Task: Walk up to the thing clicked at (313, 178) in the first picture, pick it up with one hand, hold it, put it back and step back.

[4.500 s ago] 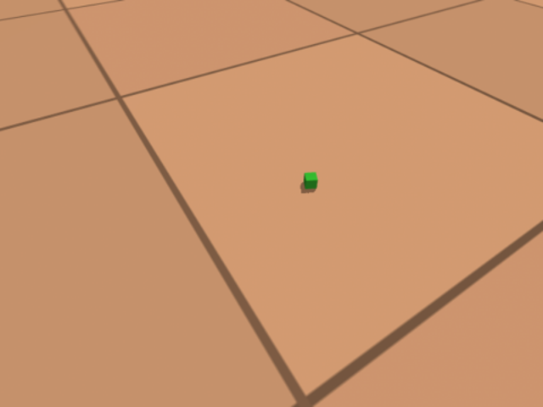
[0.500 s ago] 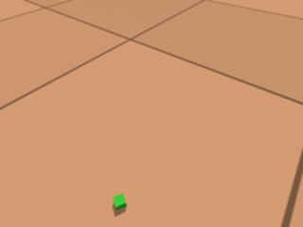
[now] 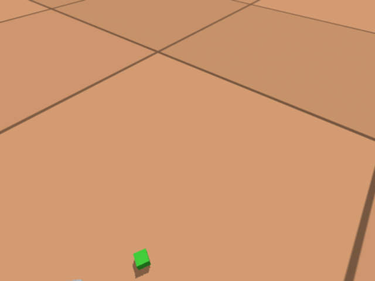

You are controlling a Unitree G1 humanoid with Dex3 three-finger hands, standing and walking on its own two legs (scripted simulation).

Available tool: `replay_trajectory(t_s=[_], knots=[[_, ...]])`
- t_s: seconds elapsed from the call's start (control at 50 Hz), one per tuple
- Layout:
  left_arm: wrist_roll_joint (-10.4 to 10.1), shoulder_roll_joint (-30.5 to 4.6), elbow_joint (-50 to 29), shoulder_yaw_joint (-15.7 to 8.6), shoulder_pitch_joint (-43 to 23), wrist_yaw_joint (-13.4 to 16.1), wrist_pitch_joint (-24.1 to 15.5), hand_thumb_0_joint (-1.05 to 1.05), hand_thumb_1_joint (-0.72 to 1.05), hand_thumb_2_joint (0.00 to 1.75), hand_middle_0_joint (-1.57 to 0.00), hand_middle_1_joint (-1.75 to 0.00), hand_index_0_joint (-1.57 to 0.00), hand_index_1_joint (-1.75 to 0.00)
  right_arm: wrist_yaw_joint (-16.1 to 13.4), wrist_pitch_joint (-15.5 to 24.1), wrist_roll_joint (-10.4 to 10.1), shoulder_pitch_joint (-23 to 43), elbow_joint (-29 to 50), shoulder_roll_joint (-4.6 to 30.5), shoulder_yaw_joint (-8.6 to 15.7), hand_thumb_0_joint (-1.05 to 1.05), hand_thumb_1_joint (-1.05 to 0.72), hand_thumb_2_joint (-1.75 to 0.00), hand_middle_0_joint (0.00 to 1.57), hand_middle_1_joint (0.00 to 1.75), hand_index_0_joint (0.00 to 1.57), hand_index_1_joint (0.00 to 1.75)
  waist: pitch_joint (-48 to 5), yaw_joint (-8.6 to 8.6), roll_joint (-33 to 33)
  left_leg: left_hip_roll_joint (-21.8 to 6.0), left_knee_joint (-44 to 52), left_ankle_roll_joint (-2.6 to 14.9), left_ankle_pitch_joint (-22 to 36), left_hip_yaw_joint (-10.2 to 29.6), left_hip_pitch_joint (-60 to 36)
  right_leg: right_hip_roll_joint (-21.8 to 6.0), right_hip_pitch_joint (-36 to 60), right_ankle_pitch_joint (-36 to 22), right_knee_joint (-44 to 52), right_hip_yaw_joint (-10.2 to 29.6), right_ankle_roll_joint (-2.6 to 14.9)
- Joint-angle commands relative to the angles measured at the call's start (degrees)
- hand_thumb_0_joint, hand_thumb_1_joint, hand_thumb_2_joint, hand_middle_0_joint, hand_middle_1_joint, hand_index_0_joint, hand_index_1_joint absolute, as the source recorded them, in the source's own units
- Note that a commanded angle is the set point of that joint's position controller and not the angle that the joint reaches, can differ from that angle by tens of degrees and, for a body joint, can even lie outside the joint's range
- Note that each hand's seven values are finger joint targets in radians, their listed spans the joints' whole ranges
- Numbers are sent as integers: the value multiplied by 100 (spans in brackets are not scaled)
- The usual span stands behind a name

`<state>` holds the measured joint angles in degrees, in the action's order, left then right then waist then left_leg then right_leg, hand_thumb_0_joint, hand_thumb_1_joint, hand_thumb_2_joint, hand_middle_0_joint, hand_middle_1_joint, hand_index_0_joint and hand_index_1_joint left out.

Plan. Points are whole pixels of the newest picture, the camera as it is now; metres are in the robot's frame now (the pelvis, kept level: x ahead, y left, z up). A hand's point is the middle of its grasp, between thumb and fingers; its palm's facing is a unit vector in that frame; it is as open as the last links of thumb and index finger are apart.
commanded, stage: walk up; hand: left
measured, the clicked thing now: (142, 259) +0.40 +0.23 -0.75
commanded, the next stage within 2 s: stand in 0.86 s
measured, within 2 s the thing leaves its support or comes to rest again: neither
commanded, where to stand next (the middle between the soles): +0.01 -0.01 m, yaw +1 degrees
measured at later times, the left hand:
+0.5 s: hand out of the picture +0.08 +0.26 -0.15, palm faces +0.00 -0.94 -0.33, open 7.4 cm
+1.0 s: hand out of the picture +0.08 +0.26 -0.15, palm faces -0.01 -0.94 -0.33, open 7.4 cm
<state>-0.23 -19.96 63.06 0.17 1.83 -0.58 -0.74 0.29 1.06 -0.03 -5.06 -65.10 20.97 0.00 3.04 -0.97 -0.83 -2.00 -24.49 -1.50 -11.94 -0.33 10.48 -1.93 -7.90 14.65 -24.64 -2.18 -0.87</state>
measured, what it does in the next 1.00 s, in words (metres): stands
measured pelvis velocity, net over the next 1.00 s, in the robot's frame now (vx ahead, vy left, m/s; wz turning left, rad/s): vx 0.00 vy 0.01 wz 0.01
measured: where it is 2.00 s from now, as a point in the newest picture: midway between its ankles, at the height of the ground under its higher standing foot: outside the picture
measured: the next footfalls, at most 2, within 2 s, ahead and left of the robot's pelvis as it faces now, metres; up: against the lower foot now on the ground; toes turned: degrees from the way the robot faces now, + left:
none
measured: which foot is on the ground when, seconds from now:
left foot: down 0.00-1.00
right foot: down 0.00-1.00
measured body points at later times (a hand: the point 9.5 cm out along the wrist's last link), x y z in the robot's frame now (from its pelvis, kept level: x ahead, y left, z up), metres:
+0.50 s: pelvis +0.00 +0.01 +0.01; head +0.01 +0.01 +0.45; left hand +0.08 +0.31 -0.13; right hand +0.09 -0.29 -0.13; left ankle +0.01 +0.14 -0.74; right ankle -0.01 -0.13 -0.74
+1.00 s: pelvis +0.00 +0.01 +0.01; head +0.02 +0.01 +0.46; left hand +0.08 +0.31 -0.13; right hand +0.09 -0.29 -0.13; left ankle +0.01 +0.14 -0.74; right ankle -0.01 -0.13 -0.74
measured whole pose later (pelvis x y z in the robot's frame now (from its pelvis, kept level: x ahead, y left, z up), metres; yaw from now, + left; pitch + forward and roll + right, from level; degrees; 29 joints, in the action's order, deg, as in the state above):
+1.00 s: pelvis +0.00 +0.01 +0.01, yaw +1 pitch -2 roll +0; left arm 0.5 -19.7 65.6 -0.5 5.0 -0.5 -0.5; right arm 0.2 0.4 0.2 -4.2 -65.8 20.0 0.3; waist 3.6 -0.1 0.0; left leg -1.1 -19.2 -0.8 -9.3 0.0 7.8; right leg -2.7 -4.2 11.4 -17.7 -2.8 -1.9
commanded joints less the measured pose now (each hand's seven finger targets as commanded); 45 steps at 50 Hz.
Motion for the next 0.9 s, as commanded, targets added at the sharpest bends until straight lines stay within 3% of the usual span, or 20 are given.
replay_trajectory(t_s=[0.0, 0.16, 0.38, 0.72, 0.82, 0.84, 0.88], knots=[[26, -1262, -141, -290, -240, 87, -74, 0, 90, 90, -20, -30, -20, -30, -85, 148, 26, 267, 257, 1216, 203, 0, -90, -90, 20, 30, 20, 30, -635, 101, 212, -535, 452, 316, 1433, 404, -212, -547, 288, -1232, 520, 435, 229], [48, -1241, -32, -281, -358, 66, -79, 0, 90, 90, -20, -30, -20, -30, -74, 117, 24, 362, 230, 1211, 191, 0, -90, -90, 20, 30, 20, 30, -625, 59, 120, -504, 592, 275, 1163, 388, -334, -567, 326, -1138, 786, 458, 171], [66, -1211, 24, -304, -168, 78, -78, 0, 90, 90, -20, -30, -20, -30, -79, 92, 30, 375, 224, 1187, 207, 0, -90, -90, 20, 30, 20, 30, -660, 72, 40, -523, 605, 297, 1306, 386, -492, -562, 381, -1206, 878, 379, 146], [90, -1188, 1, -331, -42, 70, -51, 0, 90, 90, -20, -30, -20, -30, -77, 96, 57, 349, 242, 1148, 224, 0, -90, -90, 20, 30, 20, 30, -413, 93, 185, -465, 840, 278, 808, 523, -240, -521, 333, -781, 909, 341, 125], [89, -1156, -16, -334, -7, 67, -57, 0, 90, 90, -20, -30, -20, -30, -80, 105, 46, 275, 256, 1116, 225, 0, -90, -90, 20, 30, 20, 30, -485, 87, 151, -445, 799, 268, 992, 533, -258, -534, 410, -831, 926, 336, 118], [87, -1204, -42, -311, 41, 84, -77, 0, 90, 90, -20, -30, -20, -30, -92, 97, 54, 389, 289, 1162, 225, 0, -90, -90, 20, 30, 20, 30, -334, 133, 217, -546, 767, 232, 1388, 547, -271, -664, 351, -1218, 940, 427, 129], [71, -1182, -42, -304, 129, 94, -86, 0, 90, 90, -20, -30, -20, -30, -92, 102, 45, 346, 299, 1167, 227, 0, -90, -90, 20, 30, 20, 30, -529, 135, 200, -590, 701, 217, 1808, 553, -457, -670, 427, -1477, 884, 393, 111]])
